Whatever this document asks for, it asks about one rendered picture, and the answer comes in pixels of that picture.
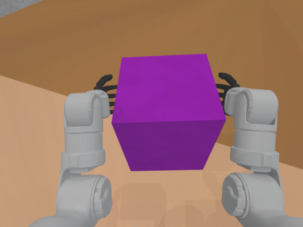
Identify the right robot upper arm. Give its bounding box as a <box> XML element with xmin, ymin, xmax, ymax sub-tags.
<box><xmin>222</xmin><ymin>173</ymin><xmax>303</xmax><ymax>227</ymax></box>

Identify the robot left hand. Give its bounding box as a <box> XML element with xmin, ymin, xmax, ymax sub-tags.
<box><xmin>94</xmin><ymin>74</ymin><xmax>117</xmax><ymax>114</ymax></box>

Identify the left robot upper arm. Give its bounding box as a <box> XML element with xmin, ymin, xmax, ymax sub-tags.
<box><xmin>28</xmin><ymin>175</ymin><xmax>113</xmax><ymax>227</ymax></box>

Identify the robot left forearm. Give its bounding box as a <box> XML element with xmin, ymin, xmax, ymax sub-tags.
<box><xmin>56</xmin><ymin>89</ymin><xmax>110</xmax><ymax>210</ymax></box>

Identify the robot right hand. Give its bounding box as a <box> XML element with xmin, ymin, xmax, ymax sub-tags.
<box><xmin>216</xmin><ymin>72</ymin><xmax>240</xmax><ymax>116</ymax></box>

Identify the robot right forearm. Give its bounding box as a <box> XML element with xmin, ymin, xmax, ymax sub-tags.
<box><xmin>224</xmin><ymin>87</ymin><xmax>284</xmax><ymax>198</ymax></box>

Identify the carton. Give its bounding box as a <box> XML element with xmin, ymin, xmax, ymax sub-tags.
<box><xmin>112</xmin><ymin>54</ymin><xmax>226</xmax><ymax>171</ymax></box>

